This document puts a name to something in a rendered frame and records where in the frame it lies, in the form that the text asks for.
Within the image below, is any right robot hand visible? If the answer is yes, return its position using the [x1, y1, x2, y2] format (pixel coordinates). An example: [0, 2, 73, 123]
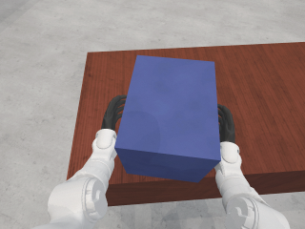
[217, 104, 235, 143]

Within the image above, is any left robot upper arm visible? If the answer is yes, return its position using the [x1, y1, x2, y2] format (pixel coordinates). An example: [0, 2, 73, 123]
[31, 177, 108, 229]

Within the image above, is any left robot hand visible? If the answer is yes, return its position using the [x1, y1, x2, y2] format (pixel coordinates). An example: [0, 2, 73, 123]
[101, 94, 127, 131]

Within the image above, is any right robot upper arm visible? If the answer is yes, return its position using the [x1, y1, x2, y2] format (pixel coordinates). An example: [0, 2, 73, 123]
[224, 197, 291, 229]

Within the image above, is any right robot forearm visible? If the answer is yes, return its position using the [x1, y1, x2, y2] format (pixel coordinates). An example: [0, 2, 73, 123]
[214, 141, 273, 214]

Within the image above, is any left robot forearm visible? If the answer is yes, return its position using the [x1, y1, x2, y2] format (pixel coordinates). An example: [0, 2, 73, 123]
[48, 129, 117, 219]

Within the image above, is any pedestal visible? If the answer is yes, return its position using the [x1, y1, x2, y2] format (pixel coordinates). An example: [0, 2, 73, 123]
[66, 42, 305, 207]

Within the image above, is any carton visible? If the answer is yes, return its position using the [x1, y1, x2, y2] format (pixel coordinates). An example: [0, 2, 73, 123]
[114, 55, 221, 183]

